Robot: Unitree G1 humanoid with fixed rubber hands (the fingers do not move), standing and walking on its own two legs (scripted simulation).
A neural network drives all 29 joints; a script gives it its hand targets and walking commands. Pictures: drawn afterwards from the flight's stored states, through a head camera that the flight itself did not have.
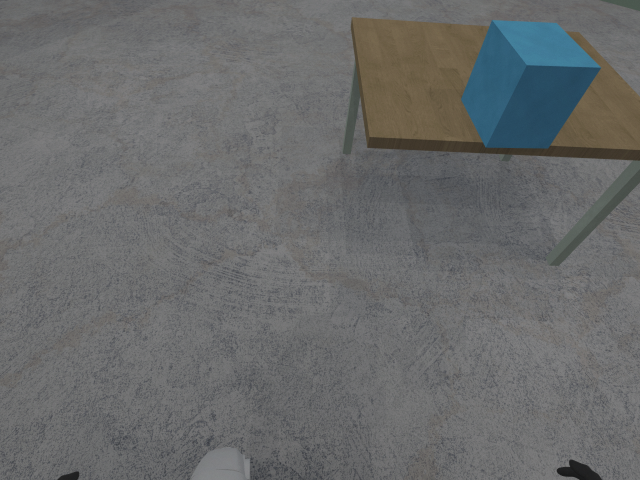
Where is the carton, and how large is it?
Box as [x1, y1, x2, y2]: [461, 20, 600, 148]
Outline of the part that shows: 492,20 461,100 486,147 547,148 600,67 556,23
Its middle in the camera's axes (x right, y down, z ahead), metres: +0.54 -0.42 +1.02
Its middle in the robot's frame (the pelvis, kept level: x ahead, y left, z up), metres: +1.06 -0.48 -0.04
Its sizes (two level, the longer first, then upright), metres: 0.230 0.177 0.225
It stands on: a table, 0.60 m high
